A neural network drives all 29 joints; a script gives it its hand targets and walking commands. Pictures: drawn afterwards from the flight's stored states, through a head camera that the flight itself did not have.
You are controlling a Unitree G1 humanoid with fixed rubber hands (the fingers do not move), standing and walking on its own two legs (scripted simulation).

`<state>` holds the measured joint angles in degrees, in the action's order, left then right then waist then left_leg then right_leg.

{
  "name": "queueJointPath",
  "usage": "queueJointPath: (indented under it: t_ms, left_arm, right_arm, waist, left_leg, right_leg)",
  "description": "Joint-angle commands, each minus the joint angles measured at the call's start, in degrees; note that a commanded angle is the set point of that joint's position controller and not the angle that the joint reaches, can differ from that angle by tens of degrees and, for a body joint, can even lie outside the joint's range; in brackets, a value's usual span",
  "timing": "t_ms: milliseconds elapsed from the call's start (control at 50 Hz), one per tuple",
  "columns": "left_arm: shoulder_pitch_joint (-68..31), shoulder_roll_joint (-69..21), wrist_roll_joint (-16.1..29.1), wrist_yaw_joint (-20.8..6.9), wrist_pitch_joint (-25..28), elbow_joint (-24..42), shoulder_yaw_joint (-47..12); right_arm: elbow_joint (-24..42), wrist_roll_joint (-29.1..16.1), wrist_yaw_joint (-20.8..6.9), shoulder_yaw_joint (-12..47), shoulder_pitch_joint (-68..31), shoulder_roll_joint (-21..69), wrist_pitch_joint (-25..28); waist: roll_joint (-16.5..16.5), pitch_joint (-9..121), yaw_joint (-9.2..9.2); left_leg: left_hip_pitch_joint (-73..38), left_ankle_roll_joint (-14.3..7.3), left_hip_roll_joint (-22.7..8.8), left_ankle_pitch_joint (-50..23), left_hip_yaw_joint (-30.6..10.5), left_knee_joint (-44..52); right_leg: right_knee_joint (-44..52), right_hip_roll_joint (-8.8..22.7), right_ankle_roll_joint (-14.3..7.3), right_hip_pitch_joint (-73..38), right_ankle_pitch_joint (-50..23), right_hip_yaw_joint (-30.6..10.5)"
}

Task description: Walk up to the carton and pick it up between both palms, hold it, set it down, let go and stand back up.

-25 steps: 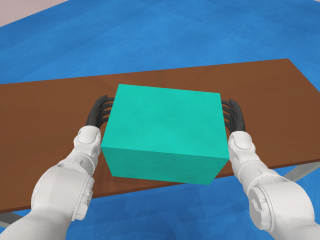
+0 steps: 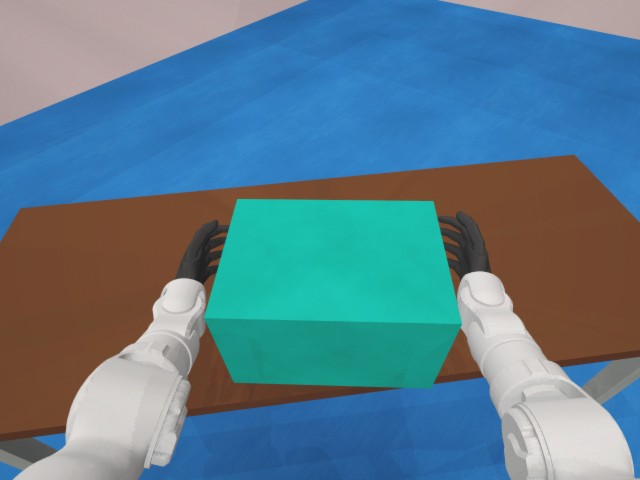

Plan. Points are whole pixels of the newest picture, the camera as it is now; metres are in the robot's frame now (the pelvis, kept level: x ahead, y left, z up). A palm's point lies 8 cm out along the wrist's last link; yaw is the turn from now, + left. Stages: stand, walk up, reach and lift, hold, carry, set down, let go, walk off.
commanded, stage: reach and lift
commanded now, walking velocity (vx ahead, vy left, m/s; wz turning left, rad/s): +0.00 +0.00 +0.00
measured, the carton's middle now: (332, 292) +0.39 -0.02 +0.01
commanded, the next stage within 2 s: hold in 1.96 s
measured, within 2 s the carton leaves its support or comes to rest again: neither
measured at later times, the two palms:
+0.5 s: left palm (159, 264) +0.38 +0.20 +0.11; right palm (464, 245) +0.37 -0.18 +0.11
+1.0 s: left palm (143, 249) +0.38 +0.20 +0.14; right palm (464, 222) +0.38 -0.17 +0.14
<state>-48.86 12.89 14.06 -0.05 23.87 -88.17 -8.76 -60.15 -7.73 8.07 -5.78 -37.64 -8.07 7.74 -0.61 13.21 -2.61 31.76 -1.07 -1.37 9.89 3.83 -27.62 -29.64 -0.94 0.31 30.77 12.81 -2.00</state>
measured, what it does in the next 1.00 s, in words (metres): stands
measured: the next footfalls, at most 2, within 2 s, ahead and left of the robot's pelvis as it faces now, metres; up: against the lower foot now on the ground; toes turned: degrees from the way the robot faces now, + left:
none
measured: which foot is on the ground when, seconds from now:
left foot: down 0.00-1.00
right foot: down 0.00-1.00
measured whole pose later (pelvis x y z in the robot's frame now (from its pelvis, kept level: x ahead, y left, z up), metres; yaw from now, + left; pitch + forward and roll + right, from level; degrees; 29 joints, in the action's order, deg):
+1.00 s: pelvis +0.00 +0.00 +0.01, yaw +0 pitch +4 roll +0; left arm -36.8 12.8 6.5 0.3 -13.2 -44.0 5.1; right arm -42.6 -12.2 9.7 -6.6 -36.4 -8.2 -12.1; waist 1.0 10.2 1.1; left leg 16.5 -0.4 -1.0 7.6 3.8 -20.1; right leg -22.5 -0.7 0.1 15.7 10.9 -2.0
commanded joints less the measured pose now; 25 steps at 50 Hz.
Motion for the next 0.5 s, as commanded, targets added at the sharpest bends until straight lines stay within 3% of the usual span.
queueJointPath:
  t_ms: [0, 40, 120, 180, 200, 260, 320, 340, 360, 380, 400, 420, 440, 480]
  left_arm:
    - [-31.46, -35.66, -3.38, -7.18, 2.63, 37.43, -1.52]
    - [-29.24, -35.61, -3.19, -7.02, 1.53, 41.7, -2.49]
    - [-26.32, -35.62, -3.41, -6.69, -2.47, 43.64, -2.35]
    - [-29.15, -36.11, -2.86, -6.36, -5.04, 46.99, -2.5]
    - [-28.79, -37.98, -2.07, -5.79, -6.1, 50.14, -4.59]
    - [-31.41, -38.46, -1.08, -4.86, -8.66, 56.5, -4.78]
    - [-29.92, -38.9, -1.73, -4.66, -12.75, 55.61, -3.22]
    - [-30.53, -39.81, -1.22, -4.39, -13.88, 57.86, -4.11]
    - [-28.88, -39.94, -2.67, -4.5, -15.58, 55.33, -2.85]
    - [-27.78, -39.93, -3.11, -4.76, -17.0, 54.78, -1.9]
    - [-28.07, -40.42, -3.38, -4.69, -18.13, 56.19, -2.25]
    - [-28.29, -40.63, -3.7, -4.99, -19.27, 55.42, -1.64]
    - [-27.07, -39.4, -4.15, -5.21, -20.24, 54.68, -0.25]
    - [-28.99, -39.47, -4.86, -5.19, -21.52, 58.68, -0.01]
  right_arm:
    - [26.94, -0.87, -8.18, 24.77, -31.42, 46.79, 1.3]
    - [30.24, -2.75, -7.88, 27.78, -30.17, 47.78, 0.76]
    - [32.46, -3.43, -7.87, 28.17, -29.31, 44.38, -2.12]
    - [33.42, -4.37, -8.26, 27.18, -31.51, 42.5, -4.26]
    - [34.81, -5.1, -8.6, 28.19, -30.14, 42.61, -5.11]
    - [36.71, -6.0, -8.69, 28.11, -31.2, 41.0, -7.09]
    - [36.12, -6.13, -8.89, 25.36, -33.22, 37.73, -9.14]
    - [35.65, -6.1, -9.26, 24.46, -32.65, 36.77, -9.7]
    - [33.72, -5.99, -9.49, 23.75, -32.99, 35.49, -10.82]
    - [34.15, -6.02, -9.61, 23.63, -34.04, 35.06, -11.32]
    - [33.94, -5.98, -9.95, 22.8, -34.15, 34.31, -11.79]
    - [33.66, -5.54, -10.12, 22.28, -34.92, 33.72, -12.24]
    - [33.27, -5.63, -9.95, 22.87, -34.93, 34.75, -12.95]
    - [33.13, -5.71, -10.06, 22.55, -35.22, 34.26, -13.56]
  waist:
    - [2.74, 30.25, 0.42]
    - [2.19, 32.39, 1.15]
    - [2.61, 25.8, 1.51]
    - [1.46, 23.18, 1.94]
    - [0.25, 25.1, 1.65]
    - [-0.75, 25.77, 2.22]
    - [-0.32, 21.58, 1.74]
    - [-1.7, 21.68, 1.0]
    - [-1.59, 17.57, 0.91]
    - [-0.57, 16.57, 2.01]
    - [-1.66, 16.4, 1.37]
    - [-0.72, 15.89, 1.36]
    - [1.09, 13.37, 1.74]
    - [-0.14, 14.95, 1.22]
  left_leg:
    - [-12.44, 0.11, 5.25, -14.99, -4.12, 2.65]
    - [-13.49, 0.41, 5.34, -17.9, -3.86, 2.23]
    - [-14.83, 0.76, 5.0, -15.66, -4.47, 3.74]
    - [-18.23, 1.43, 4.45, -13.56, -4.96, 4.23]
    - [-22.2, 2.09, 4.15, -17.52, -5.64, 4.05]
    - [-27.04, 3.21, 3.71, -20.31, -6.28, 3.29]
    - [-29.91, 3.77, 3.0, -20.07, -6.89, 3.51]
    - [-31.48, 4.31, 2.53, -20.28, -7.28, 4.24]
    - [-31.07, 4.45, 2.31, -17.96, -7.3, 4.88]
    - [-30.52, 4.05, 2.38, -16.25, -7.06, 5.42]
    - [-31.17, 4.24, 2.05, -15.23, -7.46, 5.95]
    - [-30.17, 4.12, 1.79, -13.16, -7.55, 6.65]
    - [-29.4, 3.35, 2.22, -12.92, -6.81, 7.02]
    - [-30.45, 3.61, 2.23, -14.39, -7.22, 6.94]
  right_leg:
    - [3.03, 0.31, 3.3, -32.34, -35.6, -0.97]
    - [2.86, 0.32, 3.64, -35.31, -39.46, -1.52]
    - [4.57, -0.07, 3.47, -32.39, -33.56, -1.41]
    - [6.32, -0.72, 2.7, -28.14, -23.97, -0.83]
    - [7.01, -1.22, 2.15, -26.14, -23.84, -0.44]
    - [8.57, -1.98, 1.77, -22.19, -19.65, 0.15]
    - [10.25, -2.5, 1.35, -18.29, -13.86, 0.95]
    - [10.46, -2.57, 1.0, -17.44, -12.11, 1.31]
    - [11.32, -2.43, 0.73, -17.13, -9.24, 1.23]
    - [11.37, -2.39, 0.74, -17.6, -8.25, 0.98]
    - [11.71, -2.32, 0.18, -17.72, -7.21, 1.06]
    - [11.71, -2.32, 0.09, -17.86, -5.48, 1.29]
    - [11.85, -2.07, 0.48, -19.73, -6.89, 1.02]
    - [12.08, -2.06, 0.3, -20.34, -7.81, 1.08]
